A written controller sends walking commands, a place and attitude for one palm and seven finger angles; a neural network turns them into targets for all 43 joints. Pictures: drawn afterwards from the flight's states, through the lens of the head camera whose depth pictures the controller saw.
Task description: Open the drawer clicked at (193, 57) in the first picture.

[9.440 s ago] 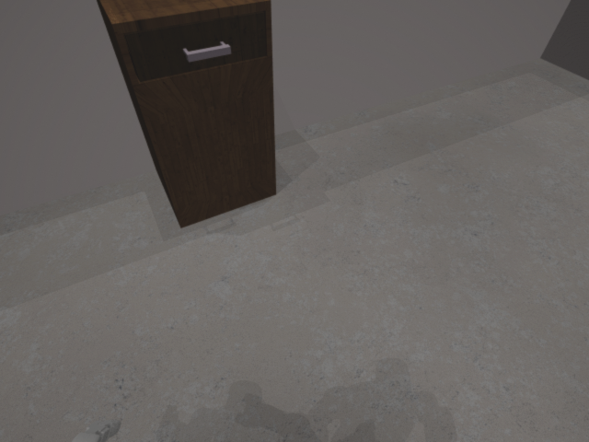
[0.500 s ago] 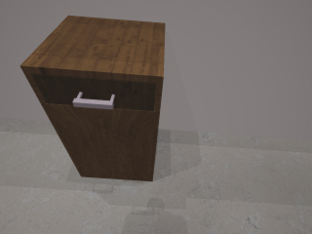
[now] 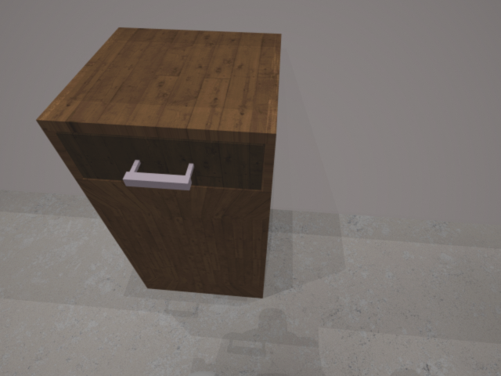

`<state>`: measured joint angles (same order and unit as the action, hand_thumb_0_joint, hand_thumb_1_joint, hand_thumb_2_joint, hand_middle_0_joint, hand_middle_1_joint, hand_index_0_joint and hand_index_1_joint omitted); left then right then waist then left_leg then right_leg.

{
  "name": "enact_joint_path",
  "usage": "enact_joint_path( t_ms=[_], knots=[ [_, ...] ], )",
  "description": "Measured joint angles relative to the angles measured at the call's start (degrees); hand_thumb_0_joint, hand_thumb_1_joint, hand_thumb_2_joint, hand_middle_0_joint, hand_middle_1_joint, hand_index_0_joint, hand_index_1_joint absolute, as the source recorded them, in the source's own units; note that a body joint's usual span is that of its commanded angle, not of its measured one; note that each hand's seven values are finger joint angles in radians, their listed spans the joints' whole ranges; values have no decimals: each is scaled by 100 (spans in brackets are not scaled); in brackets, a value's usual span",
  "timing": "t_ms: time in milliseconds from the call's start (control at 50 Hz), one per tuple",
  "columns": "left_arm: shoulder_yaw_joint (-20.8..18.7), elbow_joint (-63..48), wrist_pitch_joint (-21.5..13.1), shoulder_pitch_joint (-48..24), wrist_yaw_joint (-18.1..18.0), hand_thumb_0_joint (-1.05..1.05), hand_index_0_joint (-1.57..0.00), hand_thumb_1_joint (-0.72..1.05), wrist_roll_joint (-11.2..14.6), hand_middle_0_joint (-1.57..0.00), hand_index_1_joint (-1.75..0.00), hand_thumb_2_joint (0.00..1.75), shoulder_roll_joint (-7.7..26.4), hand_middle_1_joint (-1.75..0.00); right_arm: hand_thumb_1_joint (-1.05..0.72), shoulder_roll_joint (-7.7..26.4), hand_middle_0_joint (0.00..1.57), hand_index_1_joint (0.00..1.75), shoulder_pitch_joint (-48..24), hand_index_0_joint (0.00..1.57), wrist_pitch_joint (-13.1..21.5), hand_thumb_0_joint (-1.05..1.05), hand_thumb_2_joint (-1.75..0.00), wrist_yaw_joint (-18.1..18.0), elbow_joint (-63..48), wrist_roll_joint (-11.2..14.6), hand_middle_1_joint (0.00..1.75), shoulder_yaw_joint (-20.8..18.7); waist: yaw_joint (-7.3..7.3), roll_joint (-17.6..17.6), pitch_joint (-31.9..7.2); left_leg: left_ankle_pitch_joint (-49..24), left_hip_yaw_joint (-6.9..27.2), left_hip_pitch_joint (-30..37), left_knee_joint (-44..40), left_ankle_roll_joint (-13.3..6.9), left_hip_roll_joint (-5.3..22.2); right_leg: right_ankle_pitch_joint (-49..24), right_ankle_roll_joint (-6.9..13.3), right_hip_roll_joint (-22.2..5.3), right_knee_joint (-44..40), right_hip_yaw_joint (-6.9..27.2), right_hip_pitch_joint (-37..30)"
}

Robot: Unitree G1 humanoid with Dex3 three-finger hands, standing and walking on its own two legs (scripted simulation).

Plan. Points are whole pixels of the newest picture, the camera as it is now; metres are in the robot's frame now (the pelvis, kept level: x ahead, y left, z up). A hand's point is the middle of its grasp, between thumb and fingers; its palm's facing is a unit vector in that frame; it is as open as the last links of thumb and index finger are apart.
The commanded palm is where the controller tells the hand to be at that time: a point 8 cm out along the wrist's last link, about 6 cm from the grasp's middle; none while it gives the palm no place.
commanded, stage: come to a stop and stand still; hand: left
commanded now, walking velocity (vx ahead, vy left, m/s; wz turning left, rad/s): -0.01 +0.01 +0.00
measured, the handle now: (160, 173) +0.50 +0.22 +0.00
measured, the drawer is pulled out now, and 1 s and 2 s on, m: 0.00 0.00 0.00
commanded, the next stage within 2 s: look again from close up in 0.64 s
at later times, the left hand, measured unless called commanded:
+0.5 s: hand out of the picture -0.02 +0.28 -0.16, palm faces -0.01 -0.96 -0.27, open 7.3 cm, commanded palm none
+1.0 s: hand out of the picture -0.02 +0.21 -0.16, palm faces -0.03 -0.98 -0.17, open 7.3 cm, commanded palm none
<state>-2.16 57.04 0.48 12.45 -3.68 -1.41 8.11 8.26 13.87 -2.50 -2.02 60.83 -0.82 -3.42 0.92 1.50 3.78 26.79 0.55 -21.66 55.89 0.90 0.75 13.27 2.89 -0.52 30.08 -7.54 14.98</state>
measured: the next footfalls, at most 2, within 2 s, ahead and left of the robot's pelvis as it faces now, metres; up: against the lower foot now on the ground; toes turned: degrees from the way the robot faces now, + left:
left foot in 0.16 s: +0.05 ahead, +0.15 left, +0.00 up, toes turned +0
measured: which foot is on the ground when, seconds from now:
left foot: up 0.00-0.14, down 0.16-1.00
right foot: down 0.00-1.00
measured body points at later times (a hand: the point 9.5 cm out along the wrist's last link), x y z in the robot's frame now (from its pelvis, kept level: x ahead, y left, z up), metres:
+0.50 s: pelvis -0.03 +0.09 +0.00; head -0.04 +0.07 +0.45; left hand -0.02 +0.33 -0.14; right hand +0.02 -0.15 -0.15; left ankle +0.01 +0.15 -0.73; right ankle +0.00 -0.06 -0.73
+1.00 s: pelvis -0.02 +0.05 +0.01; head -0.02 +0.05 +0.46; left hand -0.02 +0.27 -0.15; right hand -0.04 -0.16 -0.16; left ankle +0.01 +0.15 -0.73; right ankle +0.00 -0.06 -0.73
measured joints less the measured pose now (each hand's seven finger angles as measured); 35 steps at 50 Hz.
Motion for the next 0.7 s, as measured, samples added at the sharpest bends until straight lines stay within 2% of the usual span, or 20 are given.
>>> enact_joint_path(
  t_ms=[80,120,160,200,280,360,400,480,700],
  knots=[
    [-42,-22,78,72,85,0,-21,93,-38,-20,-30,90,70,-30,-93,181,19,30,-258,20,34,1,-90,67,-196,-10,30,-31,-116,-101,35,-251,-3,20,-766,45,232,-38,-83,-53,71,52,106],
    [-31,-13,90,147,76,0,-21,92,-39,-20,-30,90,103,-30,-93,236,19,30,-285,20,73,1,-90,86,-300,4,30,-16,-166,-164,9,-460,-80,238,-1336,83,251,-28,-159,-86,179,108,189],
    [28,-41,99,288,46,0,-21,92,-27,-20,-30,90,120,-30,-93,309,19,30,-227,20,88,1,-90,93,-488,20,30,-17,-164,-162,-103,-675,-147,462,-1806,38,191,26,-263,-130,368,161,307],
    [55,-10,142,377,62,0,-21,91,8,-20,-30,90,184,-30,-92,302,19,30,-174,20,125,0,-90,103,-605,4,30,19,-180,-269,-158,-877,-280,560,-1834,-141,48,99,-323,-266,519,296,302],
    [103,-35,262,567,142,1,-21,91,-18,-20,-30,90,261,-30,-91,276,19,30,13,20,111,0,-90,132,-819,-44,30,159,-188,-142,-414,-872,-427,675,-1995,-375,-45,652,-197,-211,682,502,249],
    [108,-97,191,641,210,1,-20,91,-17,-20,-30,90,381,-30,-91,154,19,30,41,20,113,0,-90,161,-869,-53,30,306,-208,-162,-454,-1089,-598,652,-2266,-479,-254,386,-175,-161,445,661,93],
    [133,-60,162,610,222,1,-20,91,-12,-20,-30,90,333,-30,-92,193,20,30,17,20,148,0,-90,121,-847,-31,30,274,-199,-25,-374,-1188,-611,653,-2380,-526,-289,159,-273,-171,294,709,80],
    [196,-30,80,669,241,1,-20,91,-4,-20,-30,90,262,-30,-94,333,20,30,72,20,186,-1,-90,140,-744,-36,30,281,-181,146,-335,-1409,-610,704,-2703,-577,-350,-24,-317,-209,-12,721,28],
    [304,260,14,727,249,1,-20,91,8,-20,-30,90,127,-30,-92,309,20,30,421,20,189,0,-90,185,-228,-37,30,407,-113,-14,-364,-1626,-570,846,-3104,-540,-397,-154,-352,-228,-260,716,-55]
  ],
)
